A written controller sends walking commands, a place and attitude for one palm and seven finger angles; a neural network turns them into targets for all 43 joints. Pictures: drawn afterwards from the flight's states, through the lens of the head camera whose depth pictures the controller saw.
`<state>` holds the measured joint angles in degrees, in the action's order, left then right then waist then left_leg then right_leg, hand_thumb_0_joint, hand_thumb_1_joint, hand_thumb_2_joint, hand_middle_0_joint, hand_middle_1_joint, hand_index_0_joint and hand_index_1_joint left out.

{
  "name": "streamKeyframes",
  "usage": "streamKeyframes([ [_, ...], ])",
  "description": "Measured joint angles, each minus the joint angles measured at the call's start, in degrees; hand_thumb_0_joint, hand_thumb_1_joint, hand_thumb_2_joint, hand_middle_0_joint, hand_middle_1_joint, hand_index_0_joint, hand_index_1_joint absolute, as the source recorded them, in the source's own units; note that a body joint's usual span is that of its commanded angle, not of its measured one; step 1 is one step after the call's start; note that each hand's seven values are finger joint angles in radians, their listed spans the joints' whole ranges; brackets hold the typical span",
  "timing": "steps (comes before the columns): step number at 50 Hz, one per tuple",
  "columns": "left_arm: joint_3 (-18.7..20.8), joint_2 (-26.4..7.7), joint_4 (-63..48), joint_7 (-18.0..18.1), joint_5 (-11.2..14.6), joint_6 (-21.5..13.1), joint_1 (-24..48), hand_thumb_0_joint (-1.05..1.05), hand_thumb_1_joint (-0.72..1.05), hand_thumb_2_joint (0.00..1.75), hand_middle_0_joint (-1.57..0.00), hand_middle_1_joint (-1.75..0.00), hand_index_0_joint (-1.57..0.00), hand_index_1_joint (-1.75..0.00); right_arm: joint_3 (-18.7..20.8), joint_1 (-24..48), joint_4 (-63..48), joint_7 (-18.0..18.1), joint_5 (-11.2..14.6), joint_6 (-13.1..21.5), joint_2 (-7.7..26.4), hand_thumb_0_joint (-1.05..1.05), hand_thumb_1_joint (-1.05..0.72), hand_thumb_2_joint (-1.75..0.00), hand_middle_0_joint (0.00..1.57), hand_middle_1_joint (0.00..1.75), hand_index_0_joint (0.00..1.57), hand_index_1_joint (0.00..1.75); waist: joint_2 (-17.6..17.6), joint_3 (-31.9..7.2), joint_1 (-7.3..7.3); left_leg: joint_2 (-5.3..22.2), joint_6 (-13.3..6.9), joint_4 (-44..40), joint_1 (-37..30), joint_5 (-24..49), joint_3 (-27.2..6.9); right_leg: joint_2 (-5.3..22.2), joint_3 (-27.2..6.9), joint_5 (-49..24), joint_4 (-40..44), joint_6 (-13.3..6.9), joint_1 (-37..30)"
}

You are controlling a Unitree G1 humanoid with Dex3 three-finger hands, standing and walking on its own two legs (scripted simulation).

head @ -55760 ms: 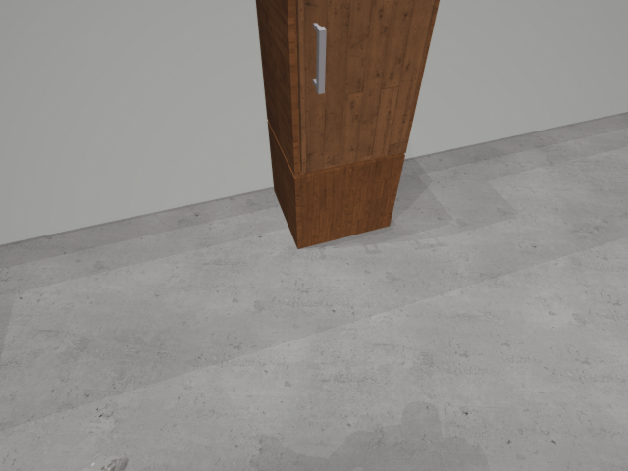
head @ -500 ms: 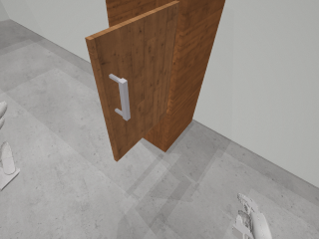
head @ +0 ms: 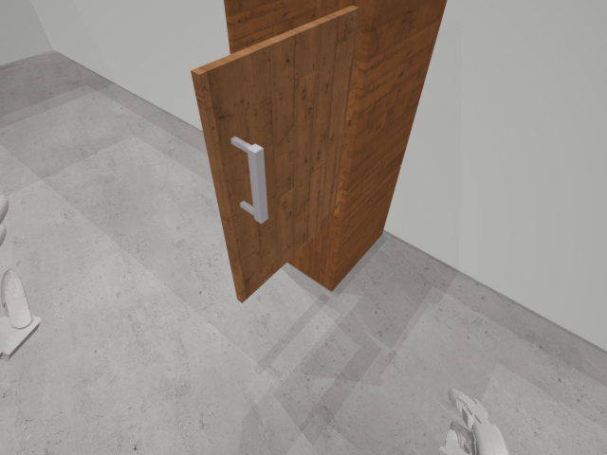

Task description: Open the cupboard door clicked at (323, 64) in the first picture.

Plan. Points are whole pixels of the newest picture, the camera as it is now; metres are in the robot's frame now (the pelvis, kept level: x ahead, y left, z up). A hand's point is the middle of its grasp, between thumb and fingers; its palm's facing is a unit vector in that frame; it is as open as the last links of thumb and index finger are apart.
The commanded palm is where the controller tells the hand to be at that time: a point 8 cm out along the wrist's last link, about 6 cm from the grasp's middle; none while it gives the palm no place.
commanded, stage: stop stepping back and stand still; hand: left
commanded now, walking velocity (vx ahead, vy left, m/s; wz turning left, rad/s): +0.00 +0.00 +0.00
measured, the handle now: (250, 181) +0.55 +0.12 +0.05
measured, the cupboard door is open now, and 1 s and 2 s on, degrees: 89 89 89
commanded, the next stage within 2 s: let the arm hang, fingers relaxed in 0.12 s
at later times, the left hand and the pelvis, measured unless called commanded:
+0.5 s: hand out of the picture +0.05 +0.20 -0.16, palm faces -0.05 -0.98 -0.19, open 7.4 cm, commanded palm none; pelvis -0.03 +0.02 +0.00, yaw +1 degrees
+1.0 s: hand out of the picture -0.04 +0.20 -0.17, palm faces +0.04 -0.97 -0.23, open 7.4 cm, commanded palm none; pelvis -0.02 +0.02 +0.01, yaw +1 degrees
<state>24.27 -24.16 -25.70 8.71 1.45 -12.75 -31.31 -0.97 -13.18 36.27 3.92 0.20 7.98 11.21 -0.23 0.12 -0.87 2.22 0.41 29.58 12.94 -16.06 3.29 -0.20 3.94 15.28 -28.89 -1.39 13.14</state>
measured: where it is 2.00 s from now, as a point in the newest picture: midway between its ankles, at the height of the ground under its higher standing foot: outside the picture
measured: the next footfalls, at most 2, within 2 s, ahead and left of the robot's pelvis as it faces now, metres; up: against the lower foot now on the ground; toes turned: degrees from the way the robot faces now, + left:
none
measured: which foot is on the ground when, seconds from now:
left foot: down 0.00-1.00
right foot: down 0.00-1.00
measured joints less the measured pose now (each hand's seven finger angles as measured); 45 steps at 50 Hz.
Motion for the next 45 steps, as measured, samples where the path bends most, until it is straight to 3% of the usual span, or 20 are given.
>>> streamKeyframes([
  [7, -2.0, 2.5, 0.9, -0.5, 0.3, 0.9, 0.1, 0.02, 0.89, 0.90, -0.22, -0.30, -0.21, -0.30, -0.7, 1.3, -0.3, -0.4, -0.2, -0.7, -0.3, 0.01, -0.91, -0.90, 0.20, 0.30, 0.20, 0.30, 0.4, 0.3, 1.04, -0.1, -0.5, -0.7, 0.4, 0.7, 0.4, 0.0, -0.4, -1.6, 2.0, 0.5, -0.1],
  [12, -3.3, 2.4, 3.5, -1.1, -0.7, 0.7, 2.0, 0.02, 0.89, 0.90, -0.21, -0.30, -0.21, -0.30, -0.3, 1.3, 0.7, -1.1, -0.2, 0.2, 0.4, 0.01, -0.91, -0.90, 0.20, 0.30, 0.20, 0.30, 0.4, 0.2, 1.59, -0.7, -1.0, -1.3, 1.2, 1.6, 0.0, 0.6, 0.0, -2.5, 2.8, 1.0, 0.3],
  [15, -10.8, 2.6, 22.1, -5.3, -2.6, 5.6, 10.6, 0.01, 0.90, 0.90, -0.21, -0.30, -0.20, -0.30, 0.7, 3.7, 6.2, -3.7, -0.7, -1.5, 3.8, 0.01, -0.90, -0.90, 0.20, 0.30, 0.20, 0.30, 2.4, -1.0, 2.48, -1.8, -1.7, 1.4, 4.2, 1.1, -0.4, 1.9, 0.4, -1.3, -0.7, 1.4, 3.4],
  [19, -18.9, 6.2, 49.8, -8.3, -3.6, 13.1, 17.4, 0.01, 0.91, 0.90, -0.20, -0.30, -0.20, -0.30, 0.8, 6.6, 11.1, -4.5, -1.4, -5.4, 5.8, 0.01, -0.91, -0.90, 0.20, 0.30, 0.20, 0.30, 3.4, -0.4, 1.19, -2.6, -2.4, 2.6, 5.0, 0.9, 0.2, 2.8, -0.3, -0.4, -3.5, 1.9, 5.1],
  [25, -25.5, 13.1, 74.6, -9.1, -3.2, 15.9, 17.3, 0.02, 0.91, 0.90, -0.20, -0.29, -0.20, -0.30, 0.5, 4.2, 16.7, -4.2, -1.7, -7.9, 4.2, 0.00, -0.91, -0.90, 0.20, 0.30, 0.20, 0.30, -0.6, 2.5, -0.32, -2.4, -1.9, 0.0, 2.7, 2.4, 0.4, 2.4, -0.5, -1.7, -1.4, 1.5, 3.1],
  [27, -24.4, 13.7, 79.0, -7.7, -2.8, 15.4, 16.5, 0.01, 0.97, 0.90, -0.21, -0.30, -0.20, -0.30, 0.4, 2.3, 19.2, -3.8, -1.6, -8.4, 3.2, 0.00, -0.91, -0.90, 0.20, 0.30, 0.20, 0.30, -1.6, 3.0, 0.11, -2.0, -1.7, -1.0, 2.2, 3.0, -0.1, 2.0, 0.1, -2.5, 0.4, 1.3, 2.1],
  [33, -24.2, 12.3, 87.5, -8.2, -2.4, 14.2, 13.8, 0.01, 0.98, 0.90, -0.21, -0.30, -0.21, -0.30, 0.6, -2.7, 25.5, -3.2, -1.4, -9.5, 0.8, 0.00, -0.91, -0.90, 0.20, 0.30, 0.20, 0.30, -1.1, 3.5, 1.37, -1.6, -1.3, -3.2, 1.0, 4.2, -1.2, 1.4, 1.2, -4.4, 4.6, 0.9, -0.3],
  [45, -23.9, 13.1, 92.1, -7.3, -2.1, 13.4, 13.2, 0.01, 0.92, 0.90, -0.20, -0.30, -0.20, -0.30, 0.7, -4.6, 28.8, -2.7, -1.2, -8.8, -2.3, 0.00, -0.91, -0.90, 0.20, 0.30, 0.20, 0.30, 1.9, 2.8, 1.00, -2.2, -1.6, -5.1, -0.9, 4.7, -0.5, 1.9, 0.5, -4.3, 4.8, 1.2, -1.2],
])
